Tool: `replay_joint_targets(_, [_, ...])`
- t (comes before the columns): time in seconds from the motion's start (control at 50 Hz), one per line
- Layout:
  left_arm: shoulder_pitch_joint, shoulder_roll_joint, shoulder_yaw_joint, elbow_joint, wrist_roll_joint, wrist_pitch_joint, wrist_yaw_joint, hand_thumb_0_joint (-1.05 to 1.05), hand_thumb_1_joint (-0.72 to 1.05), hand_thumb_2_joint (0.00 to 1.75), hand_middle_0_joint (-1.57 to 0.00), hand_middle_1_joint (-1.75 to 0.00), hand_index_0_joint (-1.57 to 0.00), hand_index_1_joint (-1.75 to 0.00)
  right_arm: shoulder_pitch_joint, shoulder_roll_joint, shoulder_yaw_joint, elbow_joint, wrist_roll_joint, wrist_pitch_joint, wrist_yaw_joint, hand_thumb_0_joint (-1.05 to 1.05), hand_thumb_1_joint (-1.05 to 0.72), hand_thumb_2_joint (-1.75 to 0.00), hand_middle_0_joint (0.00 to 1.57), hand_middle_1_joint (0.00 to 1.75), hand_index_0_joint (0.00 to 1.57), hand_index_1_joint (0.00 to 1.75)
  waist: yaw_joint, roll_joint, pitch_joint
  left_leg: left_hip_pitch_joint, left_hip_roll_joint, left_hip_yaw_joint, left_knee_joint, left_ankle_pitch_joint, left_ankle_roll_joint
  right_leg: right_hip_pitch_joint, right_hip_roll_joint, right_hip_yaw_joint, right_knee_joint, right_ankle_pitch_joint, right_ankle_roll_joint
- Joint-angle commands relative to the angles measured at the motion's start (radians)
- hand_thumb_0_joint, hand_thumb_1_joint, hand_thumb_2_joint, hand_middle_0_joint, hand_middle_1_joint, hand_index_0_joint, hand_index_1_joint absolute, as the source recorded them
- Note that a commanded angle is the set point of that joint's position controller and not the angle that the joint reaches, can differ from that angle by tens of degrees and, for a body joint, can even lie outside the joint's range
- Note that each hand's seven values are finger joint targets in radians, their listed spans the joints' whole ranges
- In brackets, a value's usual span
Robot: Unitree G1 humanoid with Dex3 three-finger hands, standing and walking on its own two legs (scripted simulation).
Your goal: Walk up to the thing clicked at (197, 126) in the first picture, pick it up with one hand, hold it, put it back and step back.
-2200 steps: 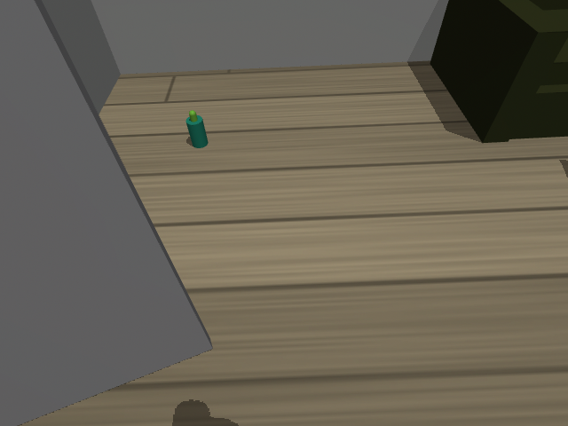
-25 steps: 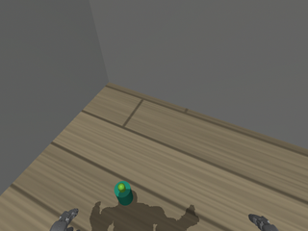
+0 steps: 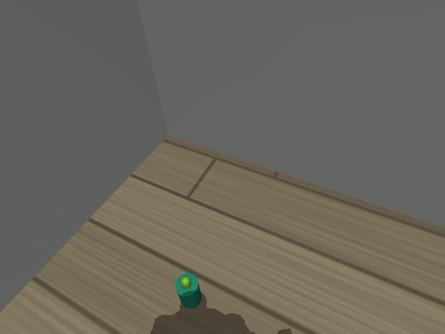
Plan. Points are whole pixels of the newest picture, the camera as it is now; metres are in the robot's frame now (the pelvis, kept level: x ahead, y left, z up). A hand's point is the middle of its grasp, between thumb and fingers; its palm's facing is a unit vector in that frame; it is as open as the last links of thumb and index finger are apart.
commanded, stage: stand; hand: left
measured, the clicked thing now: (188, 289) +0.43 +0.19 -0.67
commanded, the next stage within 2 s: step back in 1.44 s
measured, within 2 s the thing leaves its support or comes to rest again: neither
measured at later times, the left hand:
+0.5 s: hand out of the picture +0.05 +0.24 -0.16, palm faces -0.03 -0.94 -0.34, open 7.4 cm
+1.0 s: hand out of the picture +0.10 +0.24 -0.15, palm faces -0.03 -0.94 -0.34, open 7.4 cm
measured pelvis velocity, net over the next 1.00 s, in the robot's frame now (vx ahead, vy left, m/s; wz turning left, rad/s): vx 0.02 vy -0.01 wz -0.02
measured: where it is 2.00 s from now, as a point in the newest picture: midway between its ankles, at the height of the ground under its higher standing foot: outside the picture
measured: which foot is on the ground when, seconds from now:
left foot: down 0.00-1.00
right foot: down 0.00-1.00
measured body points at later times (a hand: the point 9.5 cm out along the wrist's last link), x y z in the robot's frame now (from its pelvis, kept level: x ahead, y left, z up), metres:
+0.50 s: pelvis +0.00 -0.01 +0.01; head +0.01 -0.01 +0.45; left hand +0.05 +0.29 -0.13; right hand +0.05 -0.30 -0.14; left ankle +0.02 +0.13 -0.74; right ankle +0.01 -0.14 -0.74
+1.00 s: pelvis +0.02 -0.01 +0.01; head +0.03 -0.02 +0.46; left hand +0.10 +0.28 -0.13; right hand +0.09 -0.31 -0.13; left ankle +0.02 +0.13 -0.74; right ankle +0.01 -0.14 -0.74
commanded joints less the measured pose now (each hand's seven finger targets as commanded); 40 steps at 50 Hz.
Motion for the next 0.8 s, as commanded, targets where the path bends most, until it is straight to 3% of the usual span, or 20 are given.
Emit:
replay_joint_targets(0.0, [-0.053, 0.201, 0.045, -0.030, -0.004, -0.024, 0.015, 0.00, 0.90, 0.90, -0.20, -0.30, -0.20, -0.30, -0.034, -0.207, -0.044, -0.035, 0.007, -0.022, -0.014, 0.00, -0.90, -0.90, 0.20, 0.30, 0.20, 0.30, -0.012, 0.000, -0.027, -0.004, 0.090, -0.091, -0.128, 0.060, 0.028, 0.006, -0.064, 0.083, -0.115, 0.040, -0.049])
replay_joint_targets(0.08, [-0.065, 0.204, 0.045, -0.006, -0.003, -0.020, 0.013, 0.00, 0.90, 0.90, -0.20, -0.30, -0.20, -0.30, -0.046, -0.210, -0.043, -0.018, 0.008, -0.019, -0.013, 0.00, -0.90, -0.90, 0.20, 0.30, 0.20, 0.30, -0.012, 0.006, -0.010, -0.010, 0.091, -0.093, -0.151, 0.009, 0.024, -0.006, -0.060, 0.082, -0.132, -0.011, -0.048])
replay_joint_targets(0.16, [-0.063, 0.208, 0.042, 0.010, 0.002, -0.017, 0.009, 0.00, 0.90, 0.90, -0.20, -0.30, -0.20, -0.30, -0.046, -0.212, -0.042, -0.007, 0.008, -0.009, -0.007, 0.00, -0.90, -0.90, 0.20, 0.30, 0.20, 0.30, -0.014, -0.008, 0.036, -0.044, 0.078, -0.085, -0.157, -0.083, 0.023, -0.044, -0.055, 0.089, -0.172, -0.140, -0.041])
replay_joint_targets(0.18, [-0.068, 0.221, 0.045, 0.011, 0.000, -0.017, 0.009, 0.00, 0.90, 0.90, -0.20, -0.30, -0.20, -0.30, -0.045, -0.214, -0.044, -0.004, 0.009, -0.008, -0.006, 0.00, -0.90, -0.90, 0.20, 0.30, 0.20, 0.30, -0.013, -0.022, 0.017, -0.023, 0.080, -0.084, -0.150, -0.066, 0.024, -0.043, -0.063, 0.103, -0.181, -0.147, -0.047])
replay_joint_targets(0.24, [-0.075, 0.219, 0.044, 0.012, -0.003, -0.018, 0.008, 0.00, 0.90, 0.90, -0.20, -0.30, -0.20, -0.30, -0.047, -0.213, -0.041, 0.000, 0.008, -0.011, -0.005, 0.00, -0.90, -0.90, 0.20, 0.30, 0.20, 0.30, -0.012, 0.005, 0.001, -0.037, 0.084, -0.088, -0.159, -0.072, 0.024, -0.024, -0.060, 0.099, -0.169, -0.124, -0.048])
replay_joint_targets(0.32, [-0.082, 0.216, 0.043, 0.020, -0.007, -0.028, 0.010, 0.00, 0.90, 0.90, -0.20, -0.30, -0.20, -0.30, -0.051, -0.214, -0.035, 0.005, 0.010, -0.017, -0.005, 0.00, -0.90, -0.90, 0.20, 0.30, 0.20, 0.30, -0.011, -0.009, -0.049, -0.001, 0.096, -0.081, -0.138, 0.067, 0.028, 0.027, -0.072, 0.101, -0.157, 0.018, -0.048])
replay_joint_targets(0.38, [-0.080, 0.221, 0.042, 0.031, -0.008, -0.022, 0.008, 0.00, 0.90, 0.90, -0.20, -0.30, -0.20, -0.30, -0.052, -0.222, -0.033, 0.013, 0.012, -0.014, -0.006, 0.00, -0.90, -0.90, 0.20, 0.30, 0.20, 0.30, -0.012, -0.004, -0.018, -0.019, 0.088, -0.080, -0.154, -0.004, 0.026, 0.002, -0.064, 0.097, -0.170, -0.050, -0.046])
replay_joint_targets(0.44, [-0.089, 0.217, 0.042, 0.031, -0.011, -0.024, 0.008, 0.00, 0.90, 0.90, -0.20, -0.30, -0.20, -0.30, -0.051, -0.225, -0.030, 0.014, 0.013, -0.016, -0.007, 0.00, -0.90, -0.90, 0.20, 0.30, 0.20, 0.30, -0.012, 0.003, -0.048, 0.015, 0.101, -0.077, -0.147, 0.081, 0.028, 0.028, -0.071, 0.097, -0.155, 0.059, -0.050])
replay_joint_targets(0.46, [-0.093, 0.223, 0.044, 0.033, -0.012, -0.023, 0.007, 0.00, 0.90, 0.90, -0.20, -0.30, -0.20, -0.30, -0.046, -0.229, -0.029, 0.018, 0.013, -0.017, -0.007, 0.00, -0.90, -0.90, 0.20, 0.30, 0.20, 0.30, -0.016, 0.006, -0.056, 0.006, 0.099, -0.076, -0.156, 0.066, 0.027, 0.037, -0.067, 0.094, -0.152, 0.057, -0.049])
replay_joint_targets(0.56, [-0.093, 0.209, 0.042, 0.041, -0.013, -0.023, 0.008, 0.00, 0.90, 0.90, -0.20, -0.30, -0.20, -0.30, -0.060, -0.236, -0.027, 0.020, 0.014, -0.021, -0.012, 0.00, -0.90, -0.90, 0.20, 0.30, 0.20, 0.30, -0.009, -0.001, -0.074, 0.047, 0.114, -0.072, -0.145, 0.201, 0.026, 0.061, -0.073, 0.086, -0.135, 0.179, -0.047])
replay_joint_targets(0.62, [-0.096, 0.216, 0.044, 0.044, -0.014, -0.020, 0.006, 0.00, 0.90, 0.90, -0.20, -0.30, -0.20, -0.30, -0.057, -0.241, -0.028, 0.026, 0.016, -0.022, -0.014, 0.00, -0.90, -0.90, 0.20, 0.30, 0.20, 0.30, -0.014, -0.005, -0.069, 0.047, 0.110, -0.068, -0.160, 0.170, 0.021, 0.055, -0.066, 0.080, -0.145, 0.148, -0.044])
replay_joint_targets(0.78, [-0.118, 0.218, 0.046, 0.041, -0.014, -0.020, 0.006, 0.00, 0.90, 0.90, -0.20, -0.30, -0.20, -0.30, -0.075, -0.241, -0.027, 0.027, 0.016, -0.023, -0.013, 0.00, -0.90, -0.90, 0.20, 0.30, 0.20, 0.30, -0.015, -0.002, -0.068, 0.054, 0.117, -0.063, -0.167, 0.204, 0.015, 0.063, -0.069, 0.082, -0.149, 0.181, -0.042])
